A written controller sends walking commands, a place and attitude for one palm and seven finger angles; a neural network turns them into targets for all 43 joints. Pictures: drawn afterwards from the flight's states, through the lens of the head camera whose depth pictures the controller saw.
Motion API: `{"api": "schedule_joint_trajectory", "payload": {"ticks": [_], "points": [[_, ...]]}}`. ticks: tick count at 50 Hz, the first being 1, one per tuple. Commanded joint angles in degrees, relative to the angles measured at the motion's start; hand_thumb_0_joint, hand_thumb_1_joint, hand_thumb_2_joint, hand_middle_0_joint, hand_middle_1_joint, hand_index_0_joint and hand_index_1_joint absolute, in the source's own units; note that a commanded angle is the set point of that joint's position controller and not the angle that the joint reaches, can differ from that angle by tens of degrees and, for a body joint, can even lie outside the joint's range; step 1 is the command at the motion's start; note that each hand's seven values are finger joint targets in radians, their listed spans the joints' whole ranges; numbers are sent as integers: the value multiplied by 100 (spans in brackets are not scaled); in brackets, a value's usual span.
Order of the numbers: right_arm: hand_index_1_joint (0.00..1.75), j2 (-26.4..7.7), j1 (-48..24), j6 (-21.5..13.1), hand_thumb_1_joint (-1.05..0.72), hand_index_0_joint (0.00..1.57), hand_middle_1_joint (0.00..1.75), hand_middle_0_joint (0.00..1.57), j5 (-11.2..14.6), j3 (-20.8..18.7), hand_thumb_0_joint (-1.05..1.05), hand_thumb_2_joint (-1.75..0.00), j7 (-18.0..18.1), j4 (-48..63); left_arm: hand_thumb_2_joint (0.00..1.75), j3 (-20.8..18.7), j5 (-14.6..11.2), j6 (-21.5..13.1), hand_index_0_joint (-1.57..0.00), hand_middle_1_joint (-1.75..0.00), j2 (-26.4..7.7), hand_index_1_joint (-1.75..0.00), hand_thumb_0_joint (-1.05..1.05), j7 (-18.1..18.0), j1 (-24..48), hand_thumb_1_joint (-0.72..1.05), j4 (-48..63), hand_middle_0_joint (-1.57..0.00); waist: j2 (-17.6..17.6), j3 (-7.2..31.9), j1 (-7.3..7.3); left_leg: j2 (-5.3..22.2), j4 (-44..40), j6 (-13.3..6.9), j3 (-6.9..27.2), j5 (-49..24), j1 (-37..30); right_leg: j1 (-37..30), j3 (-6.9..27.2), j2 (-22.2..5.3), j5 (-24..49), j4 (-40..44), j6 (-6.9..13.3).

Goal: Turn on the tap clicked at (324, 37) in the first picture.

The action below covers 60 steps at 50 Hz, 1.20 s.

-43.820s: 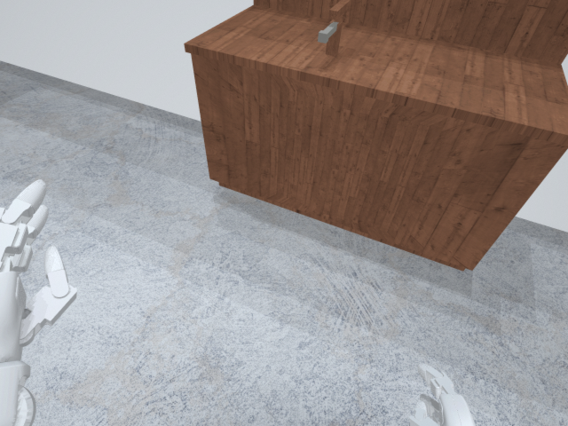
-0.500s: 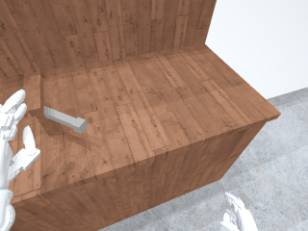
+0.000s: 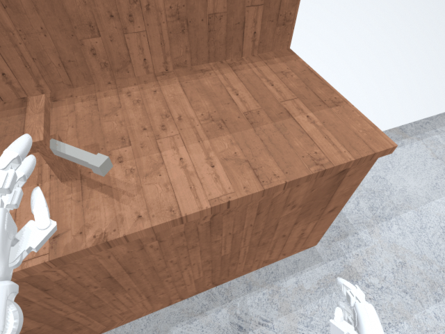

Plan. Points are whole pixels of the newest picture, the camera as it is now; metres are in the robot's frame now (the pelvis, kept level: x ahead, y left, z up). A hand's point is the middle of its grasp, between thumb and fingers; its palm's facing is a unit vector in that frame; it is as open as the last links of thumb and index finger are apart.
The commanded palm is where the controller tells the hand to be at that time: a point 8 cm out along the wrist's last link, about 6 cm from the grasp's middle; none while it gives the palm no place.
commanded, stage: come to a stop and stand still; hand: left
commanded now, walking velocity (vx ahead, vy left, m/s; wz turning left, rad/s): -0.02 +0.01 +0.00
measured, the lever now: (101, 164) +0.38 +0.26 +0.08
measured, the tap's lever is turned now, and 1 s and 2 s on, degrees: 45 45 45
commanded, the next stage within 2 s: look again from close up in 0.68 s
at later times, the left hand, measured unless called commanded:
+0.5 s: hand (8, 226) +0.21 +0.30 +0.15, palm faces +0.36 -0.86 -0.35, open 7.4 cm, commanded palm +0.15 +0.33 +0.18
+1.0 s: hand (16, 224) +0.21 +0.28 +0.17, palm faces +0.38 -0.87 -0.32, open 7.4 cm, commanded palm +0.15 +0.32 +0.18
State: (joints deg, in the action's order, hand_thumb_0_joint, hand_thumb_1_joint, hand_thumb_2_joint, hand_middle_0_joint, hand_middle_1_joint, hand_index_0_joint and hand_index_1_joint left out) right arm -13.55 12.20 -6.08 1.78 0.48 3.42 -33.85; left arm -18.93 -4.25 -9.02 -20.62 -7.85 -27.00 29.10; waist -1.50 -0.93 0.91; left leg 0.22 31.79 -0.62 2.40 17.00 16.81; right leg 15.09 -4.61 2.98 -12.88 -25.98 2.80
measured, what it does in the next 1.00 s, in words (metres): stands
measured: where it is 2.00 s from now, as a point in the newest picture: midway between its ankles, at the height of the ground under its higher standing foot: outside the picture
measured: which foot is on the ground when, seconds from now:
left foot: down 0.00-1.00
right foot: down 0.00-1.00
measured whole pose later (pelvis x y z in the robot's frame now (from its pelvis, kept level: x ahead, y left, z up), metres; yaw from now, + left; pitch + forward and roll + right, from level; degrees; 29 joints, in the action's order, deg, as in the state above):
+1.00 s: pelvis -0.01 +0.04 +0.00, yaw -1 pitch -1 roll -2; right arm -11.7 11.9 -5.2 -0.1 3.4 1.0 -32.5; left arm -18.8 -1.8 -10.7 -19.1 -6.9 -22.9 26.3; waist 0.8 -1.5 1.3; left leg -2.7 27.6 -3.9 -0.5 13.7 13.1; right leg 12.1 -2.0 -0.1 -9.9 -22.9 -0.8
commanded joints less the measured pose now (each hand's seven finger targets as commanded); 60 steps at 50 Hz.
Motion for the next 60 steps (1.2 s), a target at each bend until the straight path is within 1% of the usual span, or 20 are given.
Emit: {"api": "schedule_joint_trajectory", "payload": {"ticks": [1, 3, 4, 5, 6, 7, 8, 9, 10, 15, 18, 19, 23, 30, 33, 38, 44, 45, 51, 60], "points": [[30, -564, -626, -261, -90, 20, 30, 20, -4, -263, 0, -90, 30, 973, 90, -842, 56, -313, -20, -30, -1134, -30, 0, -189, 197, 90, 1237, -20, 128, 909, 15, 382, -434, -149, 283, -1912, -519, -803, 853, -1266, 1700, 310, 54], [30, -563, -650, -215, -90, 20, 30, 20, -2, -252, 0, -90, 9, 1040, 90, -871, 59, -378, -20, -30, -1150, -30, 0, -150, 85, 90, 1450, -20, -329, 1020, 41, 617, -765, -191, 580, -2362, -489, -991, 594, -941, 1528, 132, -123], [30, -866, 459, -375, -90, 20, 30, 20, 256, 938, 0, -90, 340, 1524, 90, -2575, 284, -1634, -20, -30, -6149, -30, 0, -241, 5952, 90, 3446, -20, -1336, 382, -291, 126, -643, -202, 474, -2313, 237, -614, 651, -372, -141, 278, -672], [30, -91, 201, -609, -90, 20, 30, 20, 185, 133, 0, -90, 170, 1158, 90, -2341, 457, -1148, -20, -30, -2788, -30, 0, -114, 3098, 90, 535, -20, -310, 635, 100, 644, -317, -120, 497, -1404, 79, 115, 428, -868, -675, 340, -260], [30, -520, -134, -515, -90, 20, 30, 20, -76, 126, 0, -90, -32, 1065, 90, -1629, 190, -964, -20, -30, -2047, -30, 0, -13, 2255, 90, -168, -20, 25, 690, 46, 284, -325, -31, 254, -1244, -48, -215, 488, -715, -232, 421, -165], [30, -851, -44, -544, -90, 20, 30, 20, -174, -147, 0, -90, -137, 1048, 90, -1682, 98, -1000, -20, -30, -2256, -30, 0, 30, 1917, 90, -132, -20, 181, 814, 172, 152, -156, 23, 149, -731, 122, -331, 903, -828, 221, 506, -2], [30, -864, 117, -590, -90, 20, 30, 20, -171, -195, 0, -90, -258, 1075, 90, -1286, 22, -1072, -20, -30, -1809, -30, 0, 140, 1305, 90, -184, -20, 405, 890, 171, 98, 23, 8, 114, -510, 218, -370, 1145, -1076, 383, 494, 137], [30, -782, 48, -608, -90, 20, 30, 20, -117, -186, 0, -90, -389, 1021, 90, -861, -64, -1039, -20, -30, -1187, -30, 0, 202, 621, 90, -369, -20, 175, 1153, 144, 139, 20, -9, 12, -609, -71, -414, 1082, -1115, 647, 286, 197], [30, -785, 310, -596, -90, 20, 30, 20, -84, -211, 0, -90, -468, 1077, 90, -675, -80, -1026, -20, -30, -984, -30, 0, 222, 204, 90, -145, -20, 25, 1144, 173, 176, -96, -22, 34, -821, -102, -481, 974, -1116, 802, 253, 155], [30, -778, -307, -627, -90, 20, 30, 20, -105, -189, 0, -90, -470, 1033, 90, -850, 26, -943, -20, -30, -1189, -30, 0, 32, 561, 90, 670, -20, -42, 604, 116, 519, -1136, -34, 328, -973, -31, -481, 393, -616, 539, 19, -203], [30, -713, -550, -564, -90, 20, 30, 20, -148, -125, 0, -90, -369, 1045, 90, -1011, 143, -918, -20, -30, -1353, -30, 0, 30, 1178, 90, 812, -20, -159, 470, 54, 525, -1305, -40, 451, -438, 292, -654, 444, -579, 320, 50, -200], [30, -720, -633, -524, -90, 20, 30, 20, -162, -99, 0, -90, -336, 1069, 90, -1196, 182, -922, -20, -30, -1678, -30, 0, 5, 1569, 90, 1218, -20, -419, 607, 41, 545, -1349, -53, 488, -475, 233, -752, 409, -548, 345, -82, -196], [30, -615, -573, -541, -90, 20, 30, 20, -189, -71, 0, -90, -311, 1091, 90, -858, 210, -858, -20, -30, -1267, -30, 0, 72, 1389, 90, 1349, -20, -1007, 830, 43, 545, -1224, 68, 539, -927, -97, -734, 365, -555, 323, -15, -152], [30, -586, -477, -357, -90, 20, 30, 20, -228, -91, 0, -90, -341, 966, 90, -603, 250, -665, -20, -30, -688, -30, 0, 79, 752, 90, 817, -20, -476, 771, 2, 647, -1173, 271, 543, -1672, -470, -480, 269, -456, 307, 77, -186], [30, -567, -572, -236, -90, 20, 30, 20, -193, -87, 0, -90, -303, 1001, 90, -581, 258, -591, -20, -30, -697, -30, 0, 84, 884, 90, 574, -20, -207, 491, -17, 639, -1331, 233, 540, -784, -121, -543, 356, -504, 301, 219, -210], [30, -512, -657, -148, -90, 20, 30, 20, -173, -58, 0, -90, -239, 1091, 90, -510, 298, -553, -20, -30, -720, -30, 0, 66, 1188, 90, 665, -20, -194, 447, -11, 575, -1477, 96, 508, -1, 61, -692, 455, -539, 296, 304, -202], [30, -515, -724, -202, -90, 20, 30, 20, -176, -37, 0, -90, -202, 1092, 90, -683, 297, -555, -20, -30, -971, -30, 0, 4, 1180, 90, 1083, -20, -404, 731, 24, 483, -1303, 51, 399, -553, -90, -966, 474, -601, 718, 325, -162], [30, -489, -688, -199, -90, 20, 30, 20, -186, -29, 0, -90, -201, 1089, 90, -491, 264, -556, -20, -30, -716, -30, 0, 24, 1062, 90, 971, -20, -355, 713, 10, 468, -1245, 52, 371, -615, -130, -907, 464, -609, 732, 345, -155], [30, -545, -641, -201, -90, 20, 30, 20, -157, -85, 0, -90, -178, 1056, 90, -599, 182, -556, -20, -30, -792, -30, 0, 34, 714, 90, 974, -20, -232, 822, -10, 440, -985, 23, 298, -1274, -261, -973, 501, -701, 1139, 398, -143], [30, -556, -673, -183, -90, 20, 30, 20, -138, -88, 0, -90, -124, 1026, 90, -551, 126, -535, -20, -30, -762, -30, 0, 46, 554, 90, 823, -20, -168, 674, -13, 409, -973, -50, 285, -946, -245, -814, 577, -749, 939, 533, -153]]}}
